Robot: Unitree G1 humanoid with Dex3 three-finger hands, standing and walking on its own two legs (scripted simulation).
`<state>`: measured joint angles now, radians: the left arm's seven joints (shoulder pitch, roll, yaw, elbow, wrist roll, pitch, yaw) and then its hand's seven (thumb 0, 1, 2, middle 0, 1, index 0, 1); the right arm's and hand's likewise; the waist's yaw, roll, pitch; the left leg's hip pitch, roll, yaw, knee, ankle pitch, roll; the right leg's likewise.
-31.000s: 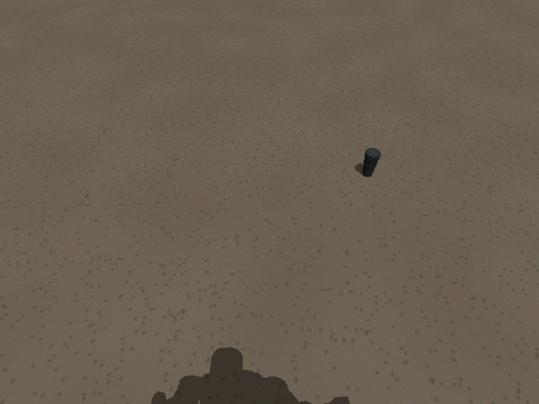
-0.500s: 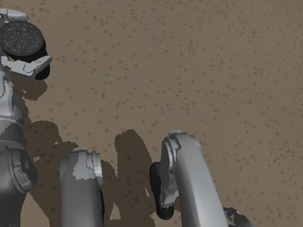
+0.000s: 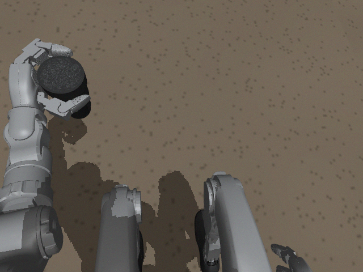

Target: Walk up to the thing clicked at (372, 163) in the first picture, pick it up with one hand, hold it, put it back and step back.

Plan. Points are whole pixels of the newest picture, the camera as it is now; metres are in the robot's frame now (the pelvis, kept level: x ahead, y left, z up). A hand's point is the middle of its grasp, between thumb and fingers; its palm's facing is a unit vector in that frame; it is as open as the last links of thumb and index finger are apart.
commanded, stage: lift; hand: left
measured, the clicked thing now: (71, 94) +0.50 +0.21 -0.04
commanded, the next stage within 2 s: hold in 1.62 s
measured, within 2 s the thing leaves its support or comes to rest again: neither
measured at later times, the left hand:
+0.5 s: hand (13, 43) +0.44 +0.19 +0.18, palm faces +0.12 -0.99 -0.04, open 10.8 cm
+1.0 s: hand out of the picture +0.43 +0.19 +0.29, palm faces +0.11 -0.99 -0.03, open 10.8 cm
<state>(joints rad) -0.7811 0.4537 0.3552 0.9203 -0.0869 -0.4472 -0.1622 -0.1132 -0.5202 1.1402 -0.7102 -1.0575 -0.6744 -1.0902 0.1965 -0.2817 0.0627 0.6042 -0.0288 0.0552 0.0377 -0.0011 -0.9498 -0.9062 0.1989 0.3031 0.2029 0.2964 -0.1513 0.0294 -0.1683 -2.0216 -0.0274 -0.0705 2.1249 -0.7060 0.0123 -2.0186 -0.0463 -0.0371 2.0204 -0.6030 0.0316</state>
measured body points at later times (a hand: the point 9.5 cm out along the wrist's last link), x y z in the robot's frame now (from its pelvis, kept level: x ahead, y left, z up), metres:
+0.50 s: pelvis +0.03 +0.00 +0.15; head +0.16 +0.02 +0.58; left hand +0.43 +0.25 +0.19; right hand +0.17 -0.26 +0.03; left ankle +0.07 +0.11 -0.39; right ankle +0.11 -0.14 -0.39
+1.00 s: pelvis +0.05 +0.00 +0.25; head +0.14 +0.02 +0.69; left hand +0.41 +0.24 +0.29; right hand +0.19 -0.25 +0.14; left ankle +0.07 +0.11 -0.39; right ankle +0.11 -0.14 -0.39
